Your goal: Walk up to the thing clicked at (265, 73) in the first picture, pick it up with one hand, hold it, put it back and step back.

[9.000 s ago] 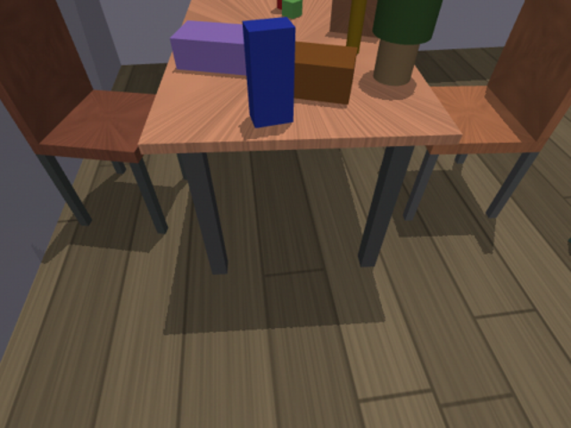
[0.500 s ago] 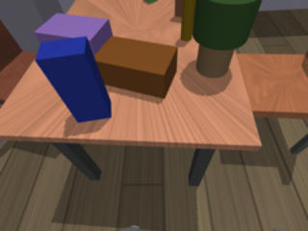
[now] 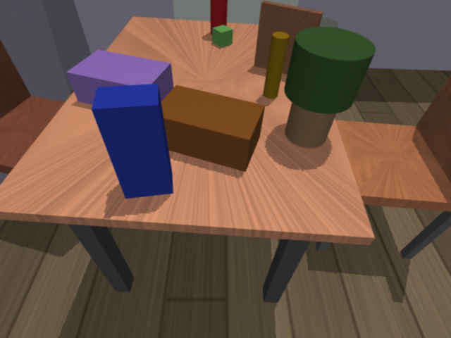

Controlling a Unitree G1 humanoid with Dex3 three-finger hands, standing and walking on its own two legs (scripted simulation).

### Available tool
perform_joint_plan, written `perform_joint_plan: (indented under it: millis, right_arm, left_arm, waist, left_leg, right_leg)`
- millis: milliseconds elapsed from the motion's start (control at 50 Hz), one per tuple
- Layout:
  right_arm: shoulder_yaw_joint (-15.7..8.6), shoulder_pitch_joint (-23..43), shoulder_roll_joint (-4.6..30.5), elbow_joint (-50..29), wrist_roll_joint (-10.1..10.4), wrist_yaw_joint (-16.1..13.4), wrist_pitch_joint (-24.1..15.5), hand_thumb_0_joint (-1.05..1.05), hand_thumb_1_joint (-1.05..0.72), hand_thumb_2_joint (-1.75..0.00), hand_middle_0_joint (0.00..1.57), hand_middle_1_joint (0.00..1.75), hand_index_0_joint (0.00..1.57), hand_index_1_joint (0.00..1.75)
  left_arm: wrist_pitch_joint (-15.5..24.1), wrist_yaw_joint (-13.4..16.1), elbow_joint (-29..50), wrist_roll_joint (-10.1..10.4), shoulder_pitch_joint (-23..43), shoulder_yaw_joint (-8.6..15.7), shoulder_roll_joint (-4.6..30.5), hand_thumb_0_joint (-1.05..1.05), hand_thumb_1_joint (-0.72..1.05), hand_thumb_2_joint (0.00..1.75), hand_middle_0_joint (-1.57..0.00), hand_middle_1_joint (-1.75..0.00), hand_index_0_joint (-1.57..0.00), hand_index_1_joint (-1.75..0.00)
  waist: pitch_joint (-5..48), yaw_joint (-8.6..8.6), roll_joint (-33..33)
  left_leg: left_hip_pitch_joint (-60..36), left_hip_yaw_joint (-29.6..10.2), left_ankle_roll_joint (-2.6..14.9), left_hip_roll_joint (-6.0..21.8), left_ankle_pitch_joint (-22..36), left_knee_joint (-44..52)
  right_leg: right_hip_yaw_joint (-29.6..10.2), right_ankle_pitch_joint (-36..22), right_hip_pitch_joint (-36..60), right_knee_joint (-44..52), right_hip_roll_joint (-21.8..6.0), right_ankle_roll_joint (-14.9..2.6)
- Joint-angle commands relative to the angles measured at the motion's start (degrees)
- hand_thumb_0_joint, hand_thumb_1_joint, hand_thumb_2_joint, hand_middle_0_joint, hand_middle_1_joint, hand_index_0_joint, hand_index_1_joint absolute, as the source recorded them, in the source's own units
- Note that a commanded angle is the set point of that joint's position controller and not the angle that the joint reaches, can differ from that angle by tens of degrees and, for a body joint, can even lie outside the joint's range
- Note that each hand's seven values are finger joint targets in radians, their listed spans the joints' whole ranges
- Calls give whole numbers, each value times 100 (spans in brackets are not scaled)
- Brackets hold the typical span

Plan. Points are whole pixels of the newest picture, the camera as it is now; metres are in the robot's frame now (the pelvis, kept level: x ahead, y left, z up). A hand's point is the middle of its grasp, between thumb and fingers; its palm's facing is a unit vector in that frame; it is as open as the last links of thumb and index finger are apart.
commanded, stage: walk up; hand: left
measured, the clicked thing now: (140, 147) +0.47 +0.20 +0.08
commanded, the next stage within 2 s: stand in 0.92 s
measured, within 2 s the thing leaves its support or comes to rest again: neither
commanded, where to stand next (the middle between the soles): +0.05 +0.00 m, yaw -2 degrees
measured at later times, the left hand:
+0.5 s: hand out of the picture +0.10 +0.25 -0.13, palm faces +0.00 -0.93 -0.36, open 7.3 cm
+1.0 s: hand out of the picture +0.09 +0.25 -0.14, palm faces +0.01 -0.94 -0.35, open 7.3 cm
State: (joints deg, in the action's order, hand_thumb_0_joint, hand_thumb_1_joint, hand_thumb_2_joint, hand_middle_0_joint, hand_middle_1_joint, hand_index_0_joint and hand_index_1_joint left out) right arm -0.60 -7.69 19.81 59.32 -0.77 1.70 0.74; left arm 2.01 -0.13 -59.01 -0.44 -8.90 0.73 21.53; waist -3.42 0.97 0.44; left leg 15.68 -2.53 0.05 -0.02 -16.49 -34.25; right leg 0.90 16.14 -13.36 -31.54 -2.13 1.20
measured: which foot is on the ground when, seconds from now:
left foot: down 0.00-1.00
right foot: down 0.00-1.00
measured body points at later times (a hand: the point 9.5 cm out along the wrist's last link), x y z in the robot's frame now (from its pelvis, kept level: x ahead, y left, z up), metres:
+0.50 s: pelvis +0.01 -0.01 +0.02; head +0.01 -0.01 +0.47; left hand +0.10 +0.30 -0.11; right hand +0.11 -0.31 -0.12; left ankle +0.02 +0.12 -0.73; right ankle +0.01 -0.15 -0.73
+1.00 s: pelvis +0.02 -0.01 +0.02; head +0.03 -0.01 +0.47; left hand +0.09 +0.30 -0.11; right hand +0.10 -0.31 -0.12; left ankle +0.02 +0.12 -0.73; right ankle +0.01 -0.15 -0.73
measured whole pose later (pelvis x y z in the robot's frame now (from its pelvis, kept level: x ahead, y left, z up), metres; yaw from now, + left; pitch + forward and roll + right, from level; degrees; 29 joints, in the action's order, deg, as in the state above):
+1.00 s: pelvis +0.02 -0.01 +0.02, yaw +1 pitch -2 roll +0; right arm -0.6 -5.3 19.8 65.5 -0.9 0.7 0.0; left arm 0.9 -0.3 -65.9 -0.7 -4.6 1.1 20.1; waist -3.2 0.1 -0.3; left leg 7.8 -3.1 -0.7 -0.2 -9.9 -19.5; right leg 1.8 10.7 -6.1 -18.6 -2.6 1.9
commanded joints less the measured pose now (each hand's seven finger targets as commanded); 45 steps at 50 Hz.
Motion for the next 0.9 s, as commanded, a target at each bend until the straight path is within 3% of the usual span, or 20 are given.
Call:
perform_joint_plan:
  millis: [0, 40, 100, 220, 380, 880]
  right_arm:
    - [-262, 553, 1357, -307, 31, -112, -228, 0, -90, -90, 20, 30, 20, 30]
    - [-262, 506, 1332, -232, 58, -131, -234, 0, -90, -90, 20, 30, 20, 30]
    - [-272, 507, 1298, -123, 106, -145, -206, 0, -90, -90, 20, 30, 20, 30]
    - [-284, 601, 1252, 29, 112, -146, -149, 0, -90, -90, 20, 30, 20, 30]
    - [-264, 674, 1254, 196, 74, -115, -130, 0, -90, -90, 20, 30, 20, 30]
    - [-250, 566, 1226, 251, 44, -151, -148, 0, -90, -90, 20, 30, 20, 30]
  left_arm:
    - [144, 117, 161, 66, 241, 216, 1159, 0, 90, 90, -20, -30, -20, -30]
    - [138, 122, 103, 68, 366, 199, 1191, 0, 90, 90, -20, -30, -20, -30]
    - [122, 126, -10, 54, 486, 182, 1216, 0, 90, 90, -20, -30, -20, -30]
    - [92, 114, -147, 31, 743, 170, 1195, 0, 90, 90, -20, -30, -20, -30]
    - [65, 91, -279, -22, 965, 199, 1187, 0, 90, 90, -20, -30, -20, -30]
    - [30, 86, -338, -42, 773, 259, 1115, 0, 90, 90, -20, -30, -20, -30]
  waist:
    - [609, 59, -740]
    - [767, 15, -643]
    - [831, -7, -358]
    - [722, -70, -9]
    - [424, -106, 45]
    - [570, -71, -115]
  left_leg:
    - [-132, -880, 338, 730, 1104, 1230]
    - [-392, -712, 296, 693, 1827, 1127]
    - [-567, -590, 245, 664, 2046, 1120]
    - [-686, -468, 204, 607, 1756, 1322]
    - [-628, -482, 143, 573, 1052, 1641]
    - [-698, -452, 133, 601, 1417, 1688]
  right_leg:
    - [-315, -709, 554, 622, -307, -286]
    - [-318, -1113, 671, 700, -390, -255]
    - [-294, -1422, 844, 864, -480, -240]
    - [-315, -1378, 864, 1198, -570, -220]
    - [-358, -710, 700, 1557, -572, -179]
    - [-267, -1089, 946, 1547, -560, -156]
